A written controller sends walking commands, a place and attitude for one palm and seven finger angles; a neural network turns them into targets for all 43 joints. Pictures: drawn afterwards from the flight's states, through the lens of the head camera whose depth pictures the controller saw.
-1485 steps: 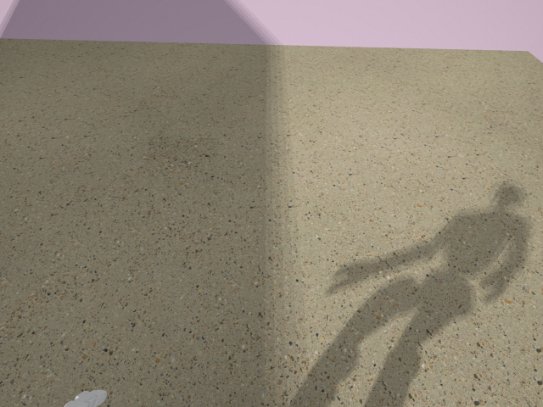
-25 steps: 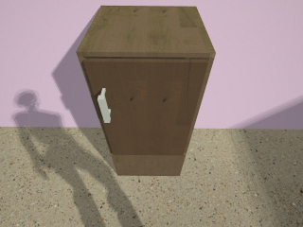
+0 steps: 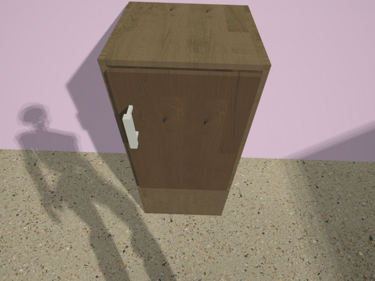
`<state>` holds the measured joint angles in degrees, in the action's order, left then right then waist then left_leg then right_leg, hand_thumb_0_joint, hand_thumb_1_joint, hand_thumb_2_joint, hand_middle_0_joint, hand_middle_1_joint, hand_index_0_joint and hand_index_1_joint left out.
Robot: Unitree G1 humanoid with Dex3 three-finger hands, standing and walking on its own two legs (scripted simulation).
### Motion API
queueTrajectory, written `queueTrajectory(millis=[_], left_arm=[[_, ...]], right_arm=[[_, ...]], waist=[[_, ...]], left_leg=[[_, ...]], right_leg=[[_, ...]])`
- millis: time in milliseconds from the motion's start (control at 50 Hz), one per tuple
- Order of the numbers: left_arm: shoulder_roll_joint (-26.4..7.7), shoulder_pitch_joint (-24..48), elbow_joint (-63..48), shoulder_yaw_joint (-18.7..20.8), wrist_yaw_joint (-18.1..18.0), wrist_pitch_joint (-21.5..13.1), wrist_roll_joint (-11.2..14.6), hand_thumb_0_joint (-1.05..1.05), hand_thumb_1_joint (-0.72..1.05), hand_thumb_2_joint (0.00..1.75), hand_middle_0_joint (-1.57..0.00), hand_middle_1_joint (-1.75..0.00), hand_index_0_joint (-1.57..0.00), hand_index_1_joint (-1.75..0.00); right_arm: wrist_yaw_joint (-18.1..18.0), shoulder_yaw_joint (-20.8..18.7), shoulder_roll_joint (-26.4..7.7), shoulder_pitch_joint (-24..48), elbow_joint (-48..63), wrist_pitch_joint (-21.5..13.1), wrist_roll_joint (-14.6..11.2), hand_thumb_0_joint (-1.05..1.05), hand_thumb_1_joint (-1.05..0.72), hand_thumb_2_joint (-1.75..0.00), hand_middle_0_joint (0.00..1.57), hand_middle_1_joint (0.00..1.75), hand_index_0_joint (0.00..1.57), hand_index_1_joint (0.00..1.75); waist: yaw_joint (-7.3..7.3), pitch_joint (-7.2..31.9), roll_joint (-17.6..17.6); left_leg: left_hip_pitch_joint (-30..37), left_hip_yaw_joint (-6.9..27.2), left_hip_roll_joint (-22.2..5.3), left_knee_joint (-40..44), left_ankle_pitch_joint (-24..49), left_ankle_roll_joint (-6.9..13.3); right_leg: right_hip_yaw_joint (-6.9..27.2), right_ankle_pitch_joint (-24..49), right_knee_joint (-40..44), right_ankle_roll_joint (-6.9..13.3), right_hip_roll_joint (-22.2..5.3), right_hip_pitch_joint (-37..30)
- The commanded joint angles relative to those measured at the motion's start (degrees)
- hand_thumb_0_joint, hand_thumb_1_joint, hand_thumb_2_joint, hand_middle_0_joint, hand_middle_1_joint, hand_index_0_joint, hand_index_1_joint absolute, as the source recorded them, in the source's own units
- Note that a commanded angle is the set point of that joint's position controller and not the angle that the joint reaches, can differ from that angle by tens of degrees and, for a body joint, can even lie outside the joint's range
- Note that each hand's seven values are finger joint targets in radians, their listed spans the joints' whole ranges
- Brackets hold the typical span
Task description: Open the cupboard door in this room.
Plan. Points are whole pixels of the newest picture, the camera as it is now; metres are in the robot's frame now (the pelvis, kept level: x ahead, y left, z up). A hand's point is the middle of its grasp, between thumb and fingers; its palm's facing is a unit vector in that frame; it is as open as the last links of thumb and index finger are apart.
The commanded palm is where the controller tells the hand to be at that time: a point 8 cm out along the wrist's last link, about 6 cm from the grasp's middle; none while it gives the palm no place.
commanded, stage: look again from close up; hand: left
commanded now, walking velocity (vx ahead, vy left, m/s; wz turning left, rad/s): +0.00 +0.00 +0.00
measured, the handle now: (132, 127) +0.52 +0.20 -0.02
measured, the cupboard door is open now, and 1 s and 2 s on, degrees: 0 0 0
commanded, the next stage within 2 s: raise the hand with hooked fingers in 0.34 s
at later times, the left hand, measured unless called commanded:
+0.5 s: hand out of the picture +0.02 +0.18 -0.16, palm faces +0.12 -0.97 -0.22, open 7.3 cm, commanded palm +0.09 +0.23 -0.07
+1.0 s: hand out of the picture +0.13 +0.21 -0.06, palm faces +0.12 -0.99 -0.05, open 9.4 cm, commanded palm +0.13 +0.26 -0.05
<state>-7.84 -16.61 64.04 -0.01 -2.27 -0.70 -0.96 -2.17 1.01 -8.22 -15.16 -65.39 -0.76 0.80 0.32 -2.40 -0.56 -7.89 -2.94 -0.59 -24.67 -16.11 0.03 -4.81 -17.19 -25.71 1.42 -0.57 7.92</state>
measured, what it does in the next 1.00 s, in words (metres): lowers itself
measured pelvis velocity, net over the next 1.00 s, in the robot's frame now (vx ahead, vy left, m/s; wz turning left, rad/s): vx -0.06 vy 0.00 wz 0.03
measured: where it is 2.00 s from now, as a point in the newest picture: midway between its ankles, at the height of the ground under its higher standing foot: outside the picture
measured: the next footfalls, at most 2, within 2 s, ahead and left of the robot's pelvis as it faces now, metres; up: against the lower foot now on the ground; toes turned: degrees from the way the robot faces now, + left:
none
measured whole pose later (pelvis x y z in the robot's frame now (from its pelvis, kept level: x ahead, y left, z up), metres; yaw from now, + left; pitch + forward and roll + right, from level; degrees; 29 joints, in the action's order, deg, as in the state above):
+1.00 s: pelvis -0.06 +0.00 -0.10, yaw +2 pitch +13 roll -2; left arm -12.1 -24.2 1.3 9.6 13.2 -26.6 13.5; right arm -2.7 -0.2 -13.4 -8.7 -26.9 -12.0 -0.5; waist 2.4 7.4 -0.7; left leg -52.1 1.1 -2.2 -69.0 -30.4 0.0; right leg -8.2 -30.8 -66.6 2.7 -1.3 49.2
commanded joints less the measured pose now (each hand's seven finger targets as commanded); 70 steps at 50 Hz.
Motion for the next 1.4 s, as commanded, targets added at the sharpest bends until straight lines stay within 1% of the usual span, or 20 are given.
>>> queueTrajectory(millis=[0,400,420,440,460,480,500,520,560,580,620,660,700,800,880,960,1120,1180,1280,1380], left_arm=[[-5.87,-4.17,-1.71,0.96,-0.09,-1.02,0.17,0.0,0.9,0.9,-0.2,-0.3,-0.2,-0.3],[-5.74,-3.68,-1.65,1.14,-0.01,-0.84,0.19,0.0,0.9,0.9,-0.2,-0.3,-0.2,-0.3],[-6.84,-8.46,0.69,0.74,-2.21,-2.11,-0.31,0.0,0.9,0.9,-0.2,-0.3,-0.2,-0.3],[-18.01,33.98,-88.5,4.42,-1.43,-14.45,12.04,0.0,0.88,0.89,-0.2,-0.32,-0.2,-0.32],[-15.48,10.39,-73.02,6.07,-4.49,-11.65,6.99,0.0,0.85,0.88,-0.2,-0.33,-0.2,-0.33],[-3.54,-4.46,-62.29,-0.02,-6.36,-3.78,8.22,0.0,0.83,0.87,-0.21,-0.34,-0.21,-0.34],[3.35,-3.03,-61.83,-4.73,-4.87,-3.38,9.9,0.0,0.81,0.86,-0.21,-0.36,-0.21,-0.36],[0.38,0.78,-64.37,-2.83,-3.99,-6.19,10.44,0.0,0.78,0.85,-0.21,-0.37,-0.21,-0.37],[-2.55,-1.02,-60.19,1.98,-1.43,-12.92,10.07,0.0,0.74,0.83,-0.21,-0.4,-0.21,-0.4],[-1.79,-5.81,-55.48,3.37,0.79,-16.41,10.08,0.0,0.71,0.82,-0.21,-0.42,-0.21,-0.42],[0.75,-15.79,-51.5,4.77,6.9,-24.66,12.12,0.0,0.67,0.8,-0.22,-0.45,-0.22,-0.45],[-1.75,-16.8,-51.54,8.51,14.3,-33.48,14.62,0.0,0.62,0.78,-0.22,-0.48,-0.22,-0.48],[-7.85,-15.76,-53.01,14.19,20.44,-38.45,15.74,0.0,0.57,0.76,-0.22,-0.51,-0.22,-0.51],[-11.0,-2.32,-70.48,14.15,18.63,-30.47,17.53,0.0,0.46,0.71,-0.23,-0.58,-0.23,-0.58],[-12.37,6.3,-84.33,12.91,14.7,-31.63,15.56,0.0,0.36,0.67,-0.24,-0.64,-0.24,-0.64],[-10.83,6.13,-78.33,10.17,17.28,-31.3,15.54,0.0,0.27,0.63,-0.25,-0.7,-0.25,-0.7],[-15.69,2.19,-70.43,18.78,21.41,-20.44,19.79,0.0,0.08,0.55,-0.26,-0.82,-0.26,-0.82],[-16.32,1.67,-69.57,20.77,19.47,-20.97,20.31,0.0,0.01,0.52,-0.26,-0.87,-0.26,-0.87],[-16.12,4.98,-67.48,19.65,18.92,-24.82,19.26,0.0,-0.1,0.47,-0.27,-0.94,-0.27,-0.94],[-17.22,6.89,-66.53,20.16,20.6,-25.62,19.81,0.0,-0.22,0.42,-0.28,-1.02,-0.28,-1.02]], right_arm=[[-0.12,-0.8,-4.3,-3.87,1.19,-1.09,-0.18,0.0,-0.9,-0.9,0.2,0.3,0.2,0.3],[-0.16,-0.95,-4.2,-4.79,1.01,-1.29,-0.12,0.0,-0.9,-0.9,0.2,0.3,0.2,0.3],[0.52,-1.52,-6.5,1.71,4.96,-1.6,-0.85,0.0,-0.9,-0.9,0.2,0.3,0.2,0.3],[-1.86,-2.57,-17.01,-0.57,24.54,-10.39,-3.0,0.0,-0.9,-0.9,0.2,0.3,0.2,0.3],[-3.66,-1.69,-11.66,3.58,21.57,-15.04,-2.22,0.0,-0.9,-0.9,0.2,0.3,0.2,0.3],[-3.12,-2.89,-9.24,2.93,22.3,-16.29,-3.63,0.0,-0.9,-0.9,0.2,0.3,0.2,0.3],[-2.97,-2.65,-10.43,1.93,21.04,-16.61,-4.18,0.0,-0.9,-0.9,0.2,0.3,0.2,0.3],[-2.73,-3.54,-12.78,3.68,24.12,-17.52,-3.67,0.0,-0.9,-0.9,0.2,0.3,0.2,0.3],[-2.48,-4.87,-14.21,2.84,26.85,-18.16,-1.55,0.0,-0.9,-0.9,0.2,0.3,0.2,0.3],[-1.72,-5.33,-13.69,3.77,28.74,-18.49,-1.36,0.0,-0.9,-0.9,0.2,0.3,0.2,0.3],[-0.12,-5.77,-12.66,6.59,32.59,-18.68,-0.72,0.0,-0.9,-0.9,0.2,0.3,0.2,0.3],[1.52,-6.5,-12.72,7.94,35.41,-18.34,-0.88,0.0,-0.9,-0.9,0.2,0.3,0.2,0.3],[2.81,-7.14,-13.4,8.53,39.31,-17.37,-1.28,0.0,-0.9,-0.9,0.2,0.3,0.2,0.3],[1.21,-6.3,-13.56,9.64,48.22,-13.81,-2.46,0.0,-0.9,-0.9,0.2,0.3,0.2,0.3],[-0.72,-5.08,-12.39,4.13,46.54,-13.13,-1.53,0.0,-0.9,-0.9,0.2,0.3,0.2,0.3],[-1.77,-3.86,-12.62,3.92,43.23,-14.36,-1.66,0.0,-0.9,-0.9,0.2,0.3,0.2,0.3],[-2.52,-3.28,-12.63,5.58,42.72,-14.98,-2.83,0.0,-0.9,-0.9,0.2,0.3,0.2,0.3],[-2.28,-3.19,-12.08,5.76,42.16,-15.1,-2.38,0.0,-0.9,-0.9,0.2,0.3,0.2,0.3],[-1.92,-3.42,-13.31,4.04,41.12,-15.65,-2.24,0.0,-0.9,-0.9,0.2,0.3,0.2,0.3],[-2.16,-3.72,-14.47,2.29,40.99,-15.96,-2.49,0.0,-0.9,-0.9,0.2,0.3,0.2,0.3]], waist=[[0.21,-1.29,0.27],[0.32,-1.63,0.71],[2.28,-1.88,-1.35],[-5.29,26.32,11.31],[0.22,26.93,17.06],[-0.96,14.68,11.73],[-2.43,6.34,3.09],[-3.56,1.88,-1.48],[-4.48,3.84,-11.98],[-2.26,3.66,-9.01],[2.09,7.37,-11.83],[3.43,10.35,-9.91],[4.86,15.14,-1.81],[2.9,18.86,2.95],[-2.02,22.91,3.6],[-3.81,20.37,4.89],[0.61,25.39,2.5],[1.26,23.01,0.77],[-0.24,18.85,2.39],[-0.67,20.11,2.71]], left_leg=[[-2.17,3.97,-5.12,3.52,13.59,1.56],[-2.72,4.5,-5.33,4.39,13.93,1.75],[-5.9,2.2,-5.6,-8.49,16.48,0.04],[9.22,2.07,0.47,-0.79,21.8,1.88],[11.27,1.47,-1.66,-0.51,29.41,1.85],[2.49,3.6,-2.45,-0.57,27.7,0.34],[-1.93,3.97,-2.48,-1.63,21.52,0.85],[-5.99,4.96,-1.21,-4.12,13.94,1.69],[-13.04,4.93,0.14,-10.43,6.54,1.66],[-16.89,4.17,1.05,-13.27,4.54,0.99],[-25.14,3.19,1.45,-18.62,1.96,-0.21],[-32.56,2.4,2.18,-24.52,0.57,-0.89],[-35.67,1.28,2.75,-29.2,1.28,-0.8],[-39.01,1.43,2.22,-30.82,-8.47,0.67],[-34.96,3.65,0.36,-34.46,-1.61,1.87],[-36.13,4.88,-0.11,-35.21,-3.17,1.69],[-35.23,4.97,0.58,-30.21,-1.21,1.46],[-35.11,5.4,0.5,-28.67,0.44,1.29],[-34.34,5.26,0.37,-27.3,-2.32,1.19],[-31.46,5.5,0.37,-25.79,-1.01,1.13]], right_leg=[[5.61,16.84,4.05,1.13,-6.47,-0.25],[5.29,13.65,4.02,0.98,-6.13,0.31],[9.39,39.14,3.97,-0.52,-9.59,2.29],[5.48,32.14,-1.41,0.4,-3.97,-2.79],[3.79,18.59,-4.13,1.33,-0.9,-0.79],[0.43,8.39,-4.76,0.25,-0.92,5.2],[-0.82,9.36,-3.69,-0.43,-0.45,9.14],[-1.11,8.52,-3.37,-0.95,-0.44,13.1],[-1.65,2.54,-6.85,-1.47,-0.1,21.24],[-1.08,0.16,-9.31,-1.14,-0.32,23.65],[-0.72,-1.87,-16.36,-0.42,0.11,26.81],[1.07,-0.75,-22.38,0.22,-0.17,28.48],[3.57,1.23,-27.26,1.15,-0.81,28.63],[6.87,-13.91,-26.24,0.24,-0.39,33.01],[5.97,-3.38,-27.97,-0.06,0.9,33.36],[4.61,-5.25,-27.68,-0.13,1.34,36.68],[4.12,-5.29,-24.33,-0.63,0.68,27.36],[2.99,-3.57,-24.4,-0.34,1.02,26.73],[2.04,-6.78,-24.14,-0.13,1.01,30.73],[1.19,-4.48,-23.98,-0.02,1.27,30.11]])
